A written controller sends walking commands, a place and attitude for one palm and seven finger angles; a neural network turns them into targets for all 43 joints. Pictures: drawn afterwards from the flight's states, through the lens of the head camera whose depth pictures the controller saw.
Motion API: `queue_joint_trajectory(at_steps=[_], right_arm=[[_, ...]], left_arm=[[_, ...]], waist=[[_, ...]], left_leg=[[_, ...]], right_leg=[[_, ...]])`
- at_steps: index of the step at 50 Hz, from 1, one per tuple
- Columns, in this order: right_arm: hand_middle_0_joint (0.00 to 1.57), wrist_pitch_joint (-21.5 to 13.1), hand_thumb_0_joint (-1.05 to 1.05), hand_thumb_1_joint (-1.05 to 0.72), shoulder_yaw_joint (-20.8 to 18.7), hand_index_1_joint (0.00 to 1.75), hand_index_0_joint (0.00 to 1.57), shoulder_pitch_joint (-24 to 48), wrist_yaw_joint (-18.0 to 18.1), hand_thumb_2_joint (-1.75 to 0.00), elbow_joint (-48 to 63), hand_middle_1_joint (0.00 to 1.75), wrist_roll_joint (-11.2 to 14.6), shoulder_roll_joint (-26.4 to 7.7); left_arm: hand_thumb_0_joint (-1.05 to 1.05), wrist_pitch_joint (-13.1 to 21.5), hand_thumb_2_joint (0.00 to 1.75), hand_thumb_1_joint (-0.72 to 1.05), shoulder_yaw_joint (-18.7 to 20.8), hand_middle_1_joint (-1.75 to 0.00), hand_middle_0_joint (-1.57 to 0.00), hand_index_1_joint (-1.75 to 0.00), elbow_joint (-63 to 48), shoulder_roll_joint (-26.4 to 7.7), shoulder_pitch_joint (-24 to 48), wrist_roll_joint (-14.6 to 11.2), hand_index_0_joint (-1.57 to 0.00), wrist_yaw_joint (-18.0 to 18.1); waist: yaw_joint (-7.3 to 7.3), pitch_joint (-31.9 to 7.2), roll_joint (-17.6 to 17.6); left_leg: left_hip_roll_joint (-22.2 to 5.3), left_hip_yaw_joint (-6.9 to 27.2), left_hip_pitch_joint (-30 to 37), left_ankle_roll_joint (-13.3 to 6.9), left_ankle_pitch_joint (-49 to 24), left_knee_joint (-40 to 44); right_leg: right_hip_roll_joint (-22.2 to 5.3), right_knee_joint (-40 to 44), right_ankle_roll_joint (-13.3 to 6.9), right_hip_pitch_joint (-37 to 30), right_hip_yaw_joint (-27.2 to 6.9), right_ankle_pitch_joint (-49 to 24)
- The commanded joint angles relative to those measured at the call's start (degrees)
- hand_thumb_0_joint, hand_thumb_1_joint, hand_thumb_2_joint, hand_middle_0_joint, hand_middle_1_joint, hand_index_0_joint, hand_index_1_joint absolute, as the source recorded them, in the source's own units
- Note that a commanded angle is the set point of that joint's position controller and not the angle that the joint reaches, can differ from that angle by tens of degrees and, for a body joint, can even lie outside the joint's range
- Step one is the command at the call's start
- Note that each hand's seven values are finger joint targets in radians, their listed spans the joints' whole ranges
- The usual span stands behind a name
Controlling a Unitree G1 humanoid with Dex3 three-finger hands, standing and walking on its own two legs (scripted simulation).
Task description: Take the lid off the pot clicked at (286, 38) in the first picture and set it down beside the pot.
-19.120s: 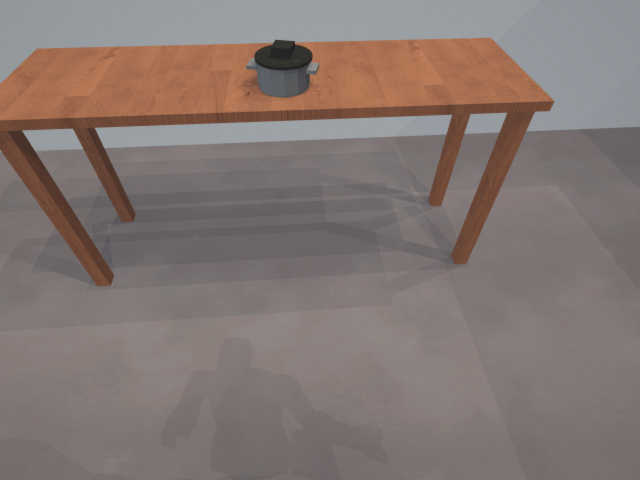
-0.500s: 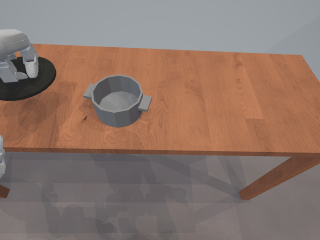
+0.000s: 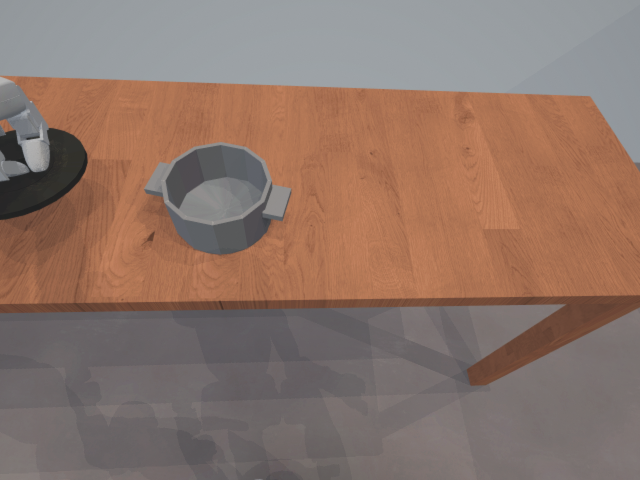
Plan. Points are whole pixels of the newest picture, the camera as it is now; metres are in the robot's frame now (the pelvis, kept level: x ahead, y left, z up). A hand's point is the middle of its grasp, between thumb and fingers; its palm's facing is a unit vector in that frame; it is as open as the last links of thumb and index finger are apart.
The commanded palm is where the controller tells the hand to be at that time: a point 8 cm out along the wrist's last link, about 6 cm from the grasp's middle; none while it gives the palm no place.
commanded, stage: lower the lid onto the table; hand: left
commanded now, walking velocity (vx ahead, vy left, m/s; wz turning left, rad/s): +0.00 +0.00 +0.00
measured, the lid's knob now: (5, 155) +0.49 +0.36 +0.10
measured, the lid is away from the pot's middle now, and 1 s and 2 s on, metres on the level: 0.24 0.23 0.24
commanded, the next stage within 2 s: open the fingers wide in 1.40 s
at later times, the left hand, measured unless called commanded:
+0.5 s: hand (12, 188) +0.44 +0.34 +0.09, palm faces -0.49 -0.11 -0.87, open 4.2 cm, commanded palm +0.50 +0.34 +0.16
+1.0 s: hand (41, 188) +0.47 +0.33 +0.07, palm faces -0.50 -0.10 -0.86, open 4.2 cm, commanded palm +0.51 +0.33 +0.13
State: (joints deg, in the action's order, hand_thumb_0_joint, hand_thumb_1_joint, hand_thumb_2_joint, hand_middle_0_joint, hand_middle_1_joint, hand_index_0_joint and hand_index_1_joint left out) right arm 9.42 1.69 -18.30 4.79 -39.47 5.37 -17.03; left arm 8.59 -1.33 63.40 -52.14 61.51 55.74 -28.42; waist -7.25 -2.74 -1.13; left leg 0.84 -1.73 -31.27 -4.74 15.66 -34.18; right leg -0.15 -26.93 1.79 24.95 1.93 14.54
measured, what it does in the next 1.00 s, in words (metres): stands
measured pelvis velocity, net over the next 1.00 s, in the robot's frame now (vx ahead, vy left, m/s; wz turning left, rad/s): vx -0.01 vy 0.02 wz -0.02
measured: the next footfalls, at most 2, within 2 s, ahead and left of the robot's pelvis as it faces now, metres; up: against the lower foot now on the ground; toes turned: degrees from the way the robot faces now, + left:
none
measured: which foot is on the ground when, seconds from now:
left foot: down 0.00-1.00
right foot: down 0.00-1.00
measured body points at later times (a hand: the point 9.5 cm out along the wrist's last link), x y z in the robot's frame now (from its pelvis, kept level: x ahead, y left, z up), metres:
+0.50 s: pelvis -0.01 +0.01 -0.01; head +0.07 +0.04 +0.43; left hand +0.46 +0.34 +0.14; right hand +0.01 -0.28 -0.11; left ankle +0.00 +0.06 -0.73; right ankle -0.03 -0.15 -0.73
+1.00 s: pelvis -0.01 +0.02 -0.01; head +0.09 +0.05 +0.43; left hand +0.49 +0.33 +0.12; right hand -0.03 -0.26 -0.12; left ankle +0.00 +0.06 -0.73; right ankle -0.03 -0.15 -0.73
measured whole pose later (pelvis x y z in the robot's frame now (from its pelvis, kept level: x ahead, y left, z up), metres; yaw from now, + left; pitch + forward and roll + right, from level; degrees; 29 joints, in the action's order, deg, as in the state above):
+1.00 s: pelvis -0.01 +0.02 -0.01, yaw -1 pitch +16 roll -4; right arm 8.2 1.7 -21.7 5.7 -40.3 4.6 -16.3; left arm 10.2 -2.5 68.9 -48.4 61.3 58.6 -22.7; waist -8.7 -4.2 -1.4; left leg 1.0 -2.8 -38.3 -6.3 17.5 -39.6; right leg -0.3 -32.0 0.5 32.1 0.7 16.0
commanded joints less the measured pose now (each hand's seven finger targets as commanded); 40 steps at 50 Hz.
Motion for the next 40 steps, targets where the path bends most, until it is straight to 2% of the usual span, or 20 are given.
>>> queue_joint_trajectory(at_steps=[1, 3, 4, 7, 10, 12, 15, 16, 18, 20, 21, 24, 27, 28, 30, 31, 32, 34, 37, 40], right_arm=[[0.20, -0.2, 0.00, -0.90, -4.0, 0.30, 0.20, -5.1, 0.8, -0.90, 3.3, 0.30, -0.2, -10.9], [0.20, 0.0, 0.00, -0.90, -4.1, 0.30, 0.20, -5.0, 0.7, -0.90, 3.7, 0.30, -0.3, -10.6], [0.20, -0.1, 0.00, -0.90, -4.2, 0.30, 0.20, -4.8, 0.7, -0.90, 3.7, 0.30, -0.2, -10.5], [0.20, 0.2, 0.00, -0.90, -4.1, 0.30, 0.20, -5.2, 0.8, -0.90, 3.3, 0.30, -0.3, -10.7], [0.20, 0.4, 0.00, -0.90, -4.0, 0.30, 0.20, -5.4, 1.0, -0.90, 3.0, 0.30, -0.3, -10.9], [0.20, 0.0, 0.00, -0.90, -3.8, 0.30, 0.20, -5.6, 1.4, -0.90, 3.1, 0.30, -0.2, -10.8], [0.20, -0.2, 0.00, -0.90, -3.7, 0.30, 0.20, -5.7, 1.8, -0.90, 3.0, 0.30, -0.1, -10.9], [0.20, -0.5, 0.00, -0.90, -3.6, 0.30, 0.20, -5.7, 1.8, -0.90, 2.8, 0.30, 0.1, -10.8], [0.20, -1.0, 0.00, -0.90, -3.4, 0.30, 0.20, -6.0, 2.1, -0.90, 2.7, 0.30, 0.2, -11.0], [0.20, -1.2, 0.00, -0.90, -3.5, 0.30, 0.20, -6.4, 2.4, -0.90, 2.8, 0.30, 0.0, -11.2], [0.20, -1.5, 0.00, -0.90, -3.4, 0.30, 0.20, -6.5, 2.5, -0.90, 2.8, 0.30, 0.1, -11.1], [0.20, -2.1, 0.00, -0.90, -3.1, 0.30, 0.20, -6.8, 2.6, -0.90, 2.6, 0.30, 0.4, -11.2], [0.20, -2.3, 0.00, -0.90, -3.6, 0.30, 0.20, -7.8, 2.7, -0.90, 2.4, 0.30, 0.0, -11.4], [0.20, -2.6, 0.00, -0.90, -3.6, 0.30, 0.20, -8.1, 2.7, -0.90, 2.1, 0.30, -0.1, -11.2], [0.20, -2.5, 0.00, -0.90, -3.8, 0.30, 0.20, -8.5, 2.7, -0.90, 2.1, 0.30, -0.3, -11.4], [0.20, -2.5, 0.00, -0.90, -3.7, 0.30, 0.20, -8.7, 2.7, -0.90, 2.0, 0.30, -0.2, -11.3], [0.20, -2.5, 0.00, -0.90, -3.8, 0.30, 0.20, -9.0, 2.6, -0.90, 1.8, 0.30, -0.3, -11.5], [0.20, -2.6, 0.00, -0.90, -4.0, 0.30, 0.20, -9.0, 2.5, -0.90, 1.8, 0.30, -0.3, -11.4], [0.20, -2.2, 0.00, -0.90, -4.2, 0.30, 0.20, -10.0, 2.2, -0.90, 1.7, 0.30, -0.7, -11.5], [0.20, -1.9, 0.00, -0.90, -4.5, 0.30, 0.20, -10.6, 2.1, -0.90, 1.4, 0.30, -1.0, -11.6]], left_arm=[[0.00, 0.2, 1.12, 0.58, 5.6, -0.91, -0.61, -1.15, -13.0, -19.7, 27.8, -0.8, -1.15, 3.0], [0.00, 0.5, 1.12, 0.58, 5.9, -0.91, -0.61, -1.15, -14.9, -19.7, 28.1, -0.7, -1.15, 3.2], [0.00, 0.8, 1.12, 0.58, 3.4, -0.91, -0.61, -1.15, -15.3, -16.3, 27.9, -1.0, -1.15, 2.9], [0.00, 0.8, 1.12, 0.58, 5.5, -0.91, -0.61, -1.15, -12.4, -18.5, 26.3, -1.4, -1.15, 3.0], [0.00, 1.0, 1.12, 0.58, 3.6, -0.91, -0.61, -1.15, -14.3, -17.2, 28.9, -0.9, -1.15, 3.5], [0.00, 1.2, 1.12, 0.58, 4.4, -0.91, -0.61, -1.15, -12.2, -18.0, 27.4, -0.8, -1.15, 3.9], [0.00, 1.7, 1.12, 0.58, 3.6, -0.91, -0.61, -1.15, -13.3, -17.3, 28.8, -0.8, -1.15, 4.2], [0.00, 1.6, 1.12, 0.58, 1.4, -0.91, -0.61, -1.15, -12.5, -14.7, 29.0, -1.1, -1.15, 4.2], [0.00, 1.6, 1.12, 0.58, 2.7, -0.91, -0.61, -1.15, -10.4, -16.3, 27.6, -1.1, -1.15, 4.6], [0.00, 2.0, 1.12, 0.58, 3.8, -0.91, -0.61, -1.15, -13.4, -18.0, 29.4, -0.9, -1.15, 5.0], [0.00, 2.0, 1.12, 0.58, 4.1, -0.91, -0.61, -1.15, -12.7, -18.5, 29.4, -0.5, -1.15, 5.3], [0.00, 2.1, 1.12, 0.58, 2.0, -0.91, -0.61, -1.15, -9.5, -15.4, 26.8, -0.9, -1.15, 5.3], [0.00, 2.1, 1.12, 0.58, 3.1, -0.91, -0.61, -1.15, -12.9, -16.9, 30.2, -0.1, -1.15, 6.0], [0.00, 2.1, 1.12, 0.58, 2.2, -0.91, -0.61, -1.15, -12.3, -15.5, 29.9, 0.0, -1.15, 6.1], [0.00, 2.3, 1.12, 0.58, 4.2, -0.91, -0.61, -1.15, -11.5, -17.3, 28.5, 0.1, -1.15, 6.4], [0.00, 1.9, 1.12, 0.58, 3.0, -0.91, -0.61, -1.15, -9.8, -15.5, 27.9, -0.1, -1.15, 6.4], [0.00, 1.9, 1.12, 0.58, 3.5, -0.91, -0.61, -1.15, -10.1, -16.3, 28.3, 0.0, -1.15, 6.6], [0.00, 2.0, 1.12, 0.58, 2.3, -0.91, -0.61, -1.15, -10.3, -14.3, 28.3, 0.4, -1.15, 6.7], [0.00, 1.8, 1.12, 0.58, 4.0, -0.91, -0.61, -1.15, -10.2, -16.3, 28.9, 1.2, -1.15, 7.3], [0.00, 1.9, 1.12, 0.58, 3.5, -0.91, -0.61, -1.15, -10.9, -15.0, 29.6, 1.4, -1.15, 7.6]], waist=[[0.69, -26.9, -9.8], [0.83, -27.8, -12.0], [0.46, -27.1, -12.9], [0.62, -25.7, -8.3], [0.09, -26.4, -10.7], [0.09, -25.7, -8.8], [-0.11, -25.3, -10.6], [-0.66, -24.2, -10.9], [-0.48, -22.7, -9.4], [-0.26, -25.8, -9.9], [-0.19, -25.6, -11.5], [-0.53, -22.1, -10.1], [-0.42, -25.6, -12.2], [-0.65, -25.5, -13.0], [-0.41, -26.8, -11.5], [-0.73, -25.6, -10.4], [-0.52, -25.5, -10.2], [-0.41, -25.5, -11.8], [-0.30, -27.0, -12.2], [-0.50, -28.6, -12.5]], left_leg=[[-1.1, 4.6, 29.2, -0.1, -34.0, -1.0], [-1.1, 5.0, 30.4, 0.2, -36.0, -1.3], [-1.6, 5.3, 32.0, 0.7, -38.8, -1.3], [-1.0, 4.7, 27.7, -0.1, -30.4, -1.4], [-1.1, 4.9, 28.6, 0.2, -29.3, -1.4], [-1.1, 4.8, 27.2, 0.0, -24.8, -1.2], [-1.3, 5.1, 27.3, 0.3, -23.9, -1.1], [-1.3, 5.0, 27.2, 0.3, -22.7, -0.9], [-1.3, 4.8, 25.1, 0.2, -18.4, -0.7], [-1.3, 4.9, 26.0, 0.1, -20.2, -1.0], [-1.3, 4.9, 25.8, 0.3, -20.1, -1.0], [-1.8, 5.3, 24.6, 0.5, -19.5, -0.5], [-1.9, 6.3, 27.4, 1.0, -21.1, -0.9], [-1.9, 6.2, 28.0, 1.1, -22.4, -1.1], [-2.0, 6.2, 28.1, 1.2, -24.7, -1.8], [-1.9, 6.1, 27.2, 1.2, -23.6, -1.6], [-2.1, 6.3, 27.1, 1.2, -23.5, -1.5], [-2.5, 6.7, 28.5, 2.0, -26.9, -1.6], [-2.3, 7.1, 29.1, 2.2, -27.8, -2.3], [-2.7, 7.8, 31.0, 3.0, -32.7, -2.8]], right_leg=[[4.0, 0.5, -3.1, 2.6, 2.0, -15.6], [4.0, 0.3, -3.2, 3.5, 2.1, -15.1], [4.2, 0.4, -3.3, 6.0, 2.4, -14.7], [4.1, 0.5, -3.1, 4.2, 2.3, -13.1], [4.1, 0.2, -3.4, 5.6, 2.2, -11.7], [4.1, 0.3, -3.4, 5.7, 2.3, -9.7], [4.1, -0.2, -3.7, 7.0, 2.4, -8.8], [4.1, -0.1, -3.7, 8.0, 2.5, -7.8], [4.0, -0.2, -3.7, 7.9, 2.4, -6.4], [4.0, -0.5, -3.7, 6.5, 2.0, -8.0], [4.0, -0.7, -3.9, 6.7, 2.0, -7.7], [4.0, -0.8, -4.0, 9.1, 2.4, -6.4], [4.2, -1.0, -4.0, 9.7, 2.3, -6.1], [4.3, -1.1, -4.0, 10.1, 2.3, -6.4], [4.3, -1.3, -3.8, 9.7, 2.0, -7.5], [4.3, -1.4, -3.7, 10.2, 2.2, -7.1], [4.3, -1.3, -3.8, 10.5, 2.2, -7.1], [4.4, -1.6, -4.1, 12.1, 2.4, -7.1], [4.6, -1.9, -4.0, 12.3, 2.2, -7.0], [4.8, -2.4, -3.9, 13.3, 2.3, -8.1]])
